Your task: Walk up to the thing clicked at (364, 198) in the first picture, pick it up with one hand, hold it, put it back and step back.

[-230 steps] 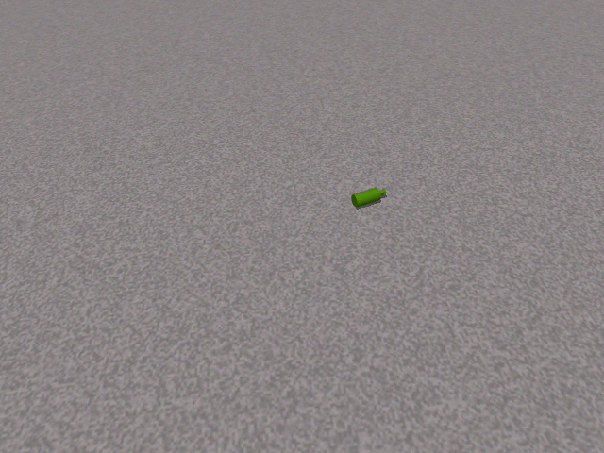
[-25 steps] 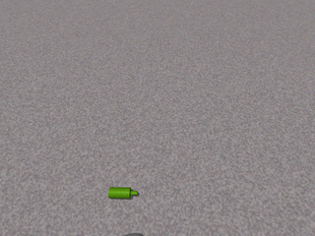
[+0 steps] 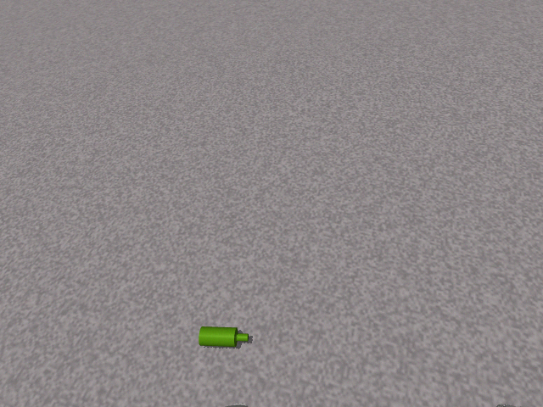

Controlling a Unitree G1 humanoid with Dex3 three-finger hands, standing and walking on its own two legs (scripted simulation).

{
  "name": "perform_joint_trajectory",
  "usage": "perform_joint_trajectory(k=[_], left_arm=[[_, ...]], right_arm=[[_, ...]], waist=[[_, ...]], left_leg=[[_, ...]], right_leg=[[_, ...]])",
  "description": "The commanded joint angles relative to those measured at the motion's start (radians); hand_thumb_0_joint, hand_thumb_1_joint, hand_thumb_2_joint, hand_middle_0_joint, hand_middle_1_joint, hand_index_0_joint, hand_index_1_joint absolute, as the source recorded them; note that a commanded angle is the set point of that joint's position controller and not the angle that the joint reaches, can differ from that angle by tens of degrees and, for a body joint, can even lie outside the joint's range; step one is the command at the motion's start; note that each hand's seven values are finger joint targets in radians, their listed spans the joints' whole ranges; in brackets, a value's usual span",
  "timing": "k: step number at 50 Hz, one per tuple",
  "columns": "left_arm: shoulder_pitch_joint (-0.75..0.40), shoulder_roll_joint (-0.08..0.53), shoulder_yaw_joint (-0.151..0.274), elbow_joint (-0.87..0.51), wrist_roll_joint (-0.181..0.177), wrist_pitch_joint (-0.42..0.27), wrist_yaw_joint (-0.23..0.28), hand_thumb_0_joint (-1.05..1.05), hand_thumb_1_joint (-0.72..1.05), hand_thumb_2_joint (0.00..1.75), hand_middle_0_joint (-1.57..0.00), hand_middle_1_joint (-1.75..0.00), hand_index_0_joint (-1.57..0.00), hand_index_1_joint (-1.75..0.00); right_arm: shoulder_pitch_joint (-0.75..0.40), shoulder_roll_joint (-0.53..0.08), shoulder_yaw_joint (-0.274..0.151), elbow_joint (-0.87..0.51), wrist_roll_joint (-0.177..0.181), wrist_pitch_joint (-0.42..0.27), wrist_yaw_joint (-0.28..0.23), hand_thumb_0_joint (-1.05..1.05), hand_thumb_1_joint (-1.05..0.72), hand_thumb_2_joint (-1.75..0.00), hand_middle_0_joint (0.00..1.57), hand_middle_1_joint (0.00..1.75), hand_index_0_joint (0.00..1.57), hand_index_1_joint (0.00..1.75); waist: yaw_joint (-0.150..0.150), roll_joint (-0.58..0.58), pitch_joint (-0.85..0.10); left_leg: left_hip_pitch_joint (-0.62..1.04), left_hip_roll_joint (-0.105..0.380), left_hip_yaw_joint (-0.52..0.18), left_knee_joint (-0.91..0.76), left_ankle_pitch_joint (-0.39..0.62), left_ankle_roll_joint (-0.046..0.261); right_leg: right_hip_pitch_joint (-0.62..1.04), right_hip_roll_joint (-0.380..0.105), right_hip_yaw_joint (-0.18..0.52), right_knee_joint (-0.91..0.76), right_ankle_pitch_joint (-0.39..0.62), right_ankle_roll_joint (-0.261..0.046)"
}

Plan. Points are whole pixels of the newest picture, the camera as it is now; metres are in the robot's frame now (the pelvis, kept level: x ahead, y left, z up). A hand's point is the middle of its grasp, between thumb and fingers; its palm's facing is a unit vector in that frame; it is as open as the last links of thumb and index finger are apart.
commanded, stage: walk up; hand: left
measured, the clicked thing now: (224, 336) +0.42 +0.26 -0.72
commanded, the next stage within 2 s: stand in 1.30 s
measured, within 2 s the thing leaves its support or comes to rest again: neither
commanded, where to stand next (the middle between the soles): +0.03 +0.04 m, yaw -2 degrees
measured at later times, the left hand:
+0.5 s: hand out of the picture +0.09 +0.30 -0.14, palm faces -0.03 -0.93 -0.37, open 7.4 cm
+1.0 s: hand out of the picture +0.10 +0.29 -0.12, palm faces -0.05 -0.93 -0.37, open 7.4 cm
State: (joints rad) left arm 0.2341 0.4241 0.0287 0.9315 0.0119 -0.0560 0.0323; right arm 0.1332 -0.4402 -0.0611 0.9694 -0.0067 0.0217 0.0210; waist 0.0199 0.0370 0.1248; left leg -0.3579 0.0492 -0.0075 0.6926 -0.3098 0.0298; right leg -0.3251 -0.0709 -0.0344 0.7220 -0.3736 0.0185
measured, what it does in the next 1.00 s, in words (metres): stands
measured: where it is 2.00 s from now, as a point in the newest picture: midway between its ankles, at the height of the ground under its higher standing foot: outside the picture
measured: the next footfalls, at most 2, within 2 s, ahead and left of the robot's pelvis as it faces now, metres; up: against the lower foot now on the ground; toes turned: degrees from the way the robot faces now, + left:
none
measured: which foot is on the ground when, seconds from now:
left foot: down 0.00-1.00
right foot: down 0.00-1.00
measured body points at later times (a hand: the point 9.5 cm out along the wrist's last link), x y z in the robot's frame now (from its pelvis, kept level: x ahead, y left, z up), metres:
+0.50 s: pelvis +0.01 +0.03 +0.02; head +0.02 +0.04 +0.47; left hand +0.09 +0.34 -0.11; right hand +0.12 -0.27 -0.10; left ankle +0.03 +0.16 -0.72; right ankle +0.01 -0.13 -0.72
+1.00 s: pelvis +0.02 +0.03 +0.03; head +0.03 +0.02 +0.48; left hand +0.10 +0.33 -0.10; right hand +0.09 -0.28 -0.11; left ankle +0.03 +0.16 -0.72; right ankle +0.01 -0.13 -0.72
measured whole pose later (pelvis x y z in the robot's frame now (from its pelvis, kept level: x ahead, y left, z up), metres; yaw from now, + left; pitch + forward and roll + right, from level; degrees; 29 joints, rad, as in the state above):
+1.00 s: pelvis +0.02 +0.03 +0.03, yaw -1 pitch -2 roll +0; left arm 0.08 0.36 0.00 1.16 0.02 -0.02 0.00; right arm 0.07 -0.36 -0.03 1.16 0.00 0.02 0.03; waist -0.01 0.02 0.05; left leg -0.17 0.03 0.03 0.38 -0.19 -0.02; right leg -0.12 -0.08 -0.02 0.35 -0.20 0.07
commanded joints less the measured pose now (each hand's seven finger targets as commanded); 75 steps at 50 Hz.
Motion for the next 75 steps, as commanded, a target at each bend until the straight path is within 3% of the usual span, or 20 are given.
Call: perform_joint_trajectory(k=[1, 2, 3, 5, 6, 7, 8, 11, 13, 17, 22, 31, 36, 40, 59, 64, 65, 75], left_arm=[[-0.013, 0.174, 0.030, -0.074, -0.023, -0.007, 0.007, 0.00, 0.90, 0.90, -0.20, -0.30, -0.20, -0.30], [-0.028, 0.172, 0.025, -0.052, -0.033, 0.001, 0.011, 0.00, 0.90, 0.90, -0.20, -0.30, -0.20, -0.30], [-0.023, 0.186, 0.028, -0.016, -0.025, 0.002, 0.015, 0.00, 0.90, 0.90, -0.20, -0.30, -0.20, -0.30], [-0.014, 0.200, 0.028, 0.022, -0.016, -0.007, 0.008, 0.00, 0.90, 0.90, -0.20, -0.30, -0.20, -0.30], [-0.028, 0.229, 0.033, 0.030, -0.012, -0.011, 0.005, 0.00, 0.90, 0.90, -0.20, -0.30, -0.20, -0.30], [-0.057, 0.260, 0.039, 0.032, -0.008, -0.013, 0.003, 0.00, 0.90, 0.90, -0.20, -0.30, -0.20, -0.30], [-0.095, 0.260, 0.037, 0.029, -0.008, -0.011, 0.002, 0.00, 0.90, 0.90, -0.20, -0.30, -0.20, -0.30], [-0.115, 0.205, 0.018, 0.058, -0.012, -0.004, -0.003, 0.00, 0.90, 0.90, -0.20, -0.30, -0.20, -0.30], [-0.103, 0.184, 0.012, 0.087, -0.012, -0.002, -0.006, 0.00, 0.90, 0.90, -0.20, -0.30, -0.20, -0.30], [-0.118, 0.178, 0.010, 0.119, -0.016, -0.004, -0.007, 0.00, 0.90, 0.90, -0.20, -0.30, -0.20, -0.30], [-0.149, 0.182, 0.008, 0.140, -0.014, -0.005, -0.005, 0.00, 0.90, 0.90, -0.20, -0.30, -0.20, -0.30], [-0.189, 0.170, 0.002, 0.160, -0.004, 0.007, -0.015, 0.00, 0.90, 0.90, -0.20, -0.30, -0.20, -0.30], [-0.200, 0.168, 0.005, 0.165, -0.002, 0.007, -0.018, 0.00, 0.90, 0.90, -0.20, -0.30, -0.20, -0.30], [-0.201, 0.170, 0.009, 0.165, 0.001, 0.006, -0.018, 0.00, 0.90, 0.90, -0.20, -0.30, -0.20, -0.30], [-0.203, 0.152, 0.015, 0.157, -0.001, 0.014, -0.012, 0.00, 0.90, 0.90, -0.20, -0.30, -0.20, -0.30], [-0.216, 0.155, 0.018, 0.149, 0.002, 0.015, -0.011, 0.00, 0.90, 0.90, -0.20, -0.30, -0.20, -0.30], [-0.200, 0.148, 0.018, 0.152, -0.001, 0.022, -0.015, 0.00, 0.90, 0.90, -0.20, -0.30, -0.20, -0.30], [-0.181, 0.142, 0.021, 0.141, 0.002, 0.028, -0.024, 0.00, 0.90, 0.90, -0.20, -0.30, -0.20, -0.30]], right_arm=[[0.052, -0.212, -0.048, -0.032, -0.016, -0.040, -0.022, 0.00, -0.90, -0.90, 0.20, 0.30, 0.20, 0.30], [-0.013, -0.249, -0.045, -0.039, 0.003, -0.037, -0.021, 0.00, -0.90, -0.90, 0.20, 0.30, 0.20, 0.30], [-0.046, -0.227, -0.040, -0.033, 0.010, -0.033, -0.018, 0.00, -0.90, -0.90, 0.20, 0.30, 0.20, 0.30], [-0.115, -0.183, -0.015, -0.035, 0.011, -0.019, -0.015, 0.00, -0.90, -0.90, 0.20, 0.30, 0.20, 0.30], [-0.129, -0.161, -0.005, -0.028, 0.014, -0.015, -0.013, 0.00, -0.90, -0.90, 0.20, 0.30, 0.20, 0.30], [-0.113, -0.160, -0.003, -0.013, 0.016, -0.013, -0.013, 0.00, -0.90, -0.90, 0.20, 0.30, 0.20, 0.30], [-0.089, -0.164, -0.003, 0.011, 0.012, -0.014, -0.012, 0.00, -0.90, -0.90, 0.20, 0.30, 0.20, 0.30], [-0.123, -0.173, -0.002, 0.038, 0.011, -0.022, -0.008, 0.00, -0.90, -0.90, 0.20, 0.30, 0.20, 0.30], [-0.146, -0.173, 0.002, 0.047, 0.008, -0.026, -0.007, 0.00, -0.90, -0.90, 0.20, 0.30, 0.20, 0.30], [-0.163, -0.158, 0.005, 0.075, 0.009, -0.029, -0.010, 0.00, -0.90, -0.90, 0.20, 0.30, 0.20, 0.30], [-0.168, -0.144, 0.000, 0.095, 0.012, -0.027, -0.013, 0.00, -0.90, -0.90, 0.20, 0.30, 0.20, 0.30], [-0.193, -0.143, 0.001, 0.108, 0.007, -0.020, -0.005, 0.00, -0.90, -0.90, 0.20, 0.30, 0.20, 0.30], [-0.166, -0.136, 0.001, 0.119, 0.006, -0.023, -0.004, 0.00, -0.90, -0.90, 0.20, 0.30, 0.20, 0.30], [-0.146, -0.136, -0.001, 0.125, 0.007, -0.025, -0.005, 0.00, -0.90, -0.90, 0.20, 0.30, 0.20, 0.30], [-0.113, -0.132, -0.004, 0.120, 0.004, -0.023, -0.011, 0.00, -0.90, -0.90, 0.20, 0.30, 0.20, 0.30], [-0.104, -0.130, -0.006, 0.118, 0.003, -0.020, -0.012, 0.00, -0.90, -0.90, 0.20, 0.30, 0.20, 0.30], [-0.118, -0.112, 0.004, 0.107, -0.003, -0.032, -0.016, 0.00, -0.90, -0.90, 0.20, 0.30, 0.20, 0.30], [-0.119, -0.131, 0.004, 0.099, -0.002, -0.049, -0.023, 0.00, -0.90, -0.90, 0.20, 0.30, 0.20, 0.30]], waist=[[-0.034, -0.012, -0.263], [-0.027, 0.081, -0.258], [-0.011, 0.083, -0.229], [0.013, 0.039, -0.184], [0.008, 0.004, -0.139], [-0.012, -0.030, -0.122], [-0.033, -0.025, -0.132], [-0.015, 0.018, -0.131], [-0.003, 0.026, -0.145], [-0.002, 0.050, -0.159], [-0.013, 0.012, -0.199], [-0.016, 0.002, -0.151], [-0.020, -0.014, -0.148], [-0.025, -0.046, -0.173], [-0.023, -0.027, -0.177], [-0.031, -0.035, -0.171], [-0.025, -0.080, -0.156], [-0.024, -0.023, -0.200]], left_leg=[[0.295, 0.136, -0.178, -0.181, 0.354, 0.076], [0.201, 0.220, -0.265, -0.189, 0.278, 0.170], [0.149, 0.217, -0.256, -0.183, 0.228, 0.180], [0.036, 0.114, -0.132, -0.136, 0.159, 0.097], [0.015, 0.057, -0.080, -0.105, 0.113, 0.044], [0.051, 0.034, -0.059, -0.084, 0.085, 0.015], [0.091, 0.036, -0.059, -0.105, 0.084, 0.011], [0.113, 0.096, -0.140, -0.232, 0.052, 0.050], [0.093, 0.118, -0.154, -0.269, 0.072, 0.063], [0.121, 0.097, -0.108, -0.283, 0.162, 0.029], [0.213, 0.084, -0.058, -0.265, 0.297, 0.017], [0.192, 0.086, -0.070, -0.383, 0.080, 0.001], [0.200, 0.075, -0.061, -0.397, 0.096, -0.009], [0.235, 0.070, -0.044, -0.372, 0.188, -0.010], [0.267, 0.074, -0.038, -0.364, 0.323, -0.012], [0.252, 0.071, -0.033, -0.367, 0.305, -0.011], [0.252, 0.091, -0.054, -0.381, 0.347, -0.021], [0.285, 0.096, -0.036, -0.373, 0.376, -0.023]], right_leg=[[-0.069, -0.040, 0.058, 0.023, 0.323, -0.043], [-0.030, 0.033, -0.004, 0.042, 0.053, -0.023], [0.026, 0.030, 0.008, -0.014, -0.021, -0.028], [0.105, -0.001, 0.061, -0.155, 0.079, -0.035], [0.072, -0.055, 0.135, -0.240, 0.089, -0.055], [0.030, -0.105, 0.199, -0.273, 0.076, -0.085], [0.010, -0.118, 0.192, -0.268, 0.084, -0.091], [0.022, -0.023, 0.060, -0.221, 0.094, -0.046], [0.081, 0.002, 0.030, -0.218, 0.114, -0.031], [0.137, -0.026, 0.046, -0.269, 0.214, -0.032], [0.154, -0.053, 0.049, -0.315, 0.338, -0.025], [0.156, -0.051, 0.058, -0.397, 0.216, -0.019], [0.171, -0.060, 0.067, -0.418, 0.222, -0.019], [0.186, -0.069, 0.069, -0.430, 0.261, -0.020], [0.211, -0.068, 0.045, -0.420, 0.346, -0.011], [0.223, -0.069, 0.048, -0.425, 0.343, -0.014], [0.211, -0.068, 0.053, -0.427, 0.350, -0.008], [0.245, -0.077, 0.065, -0.438, 0.388, -0.012]])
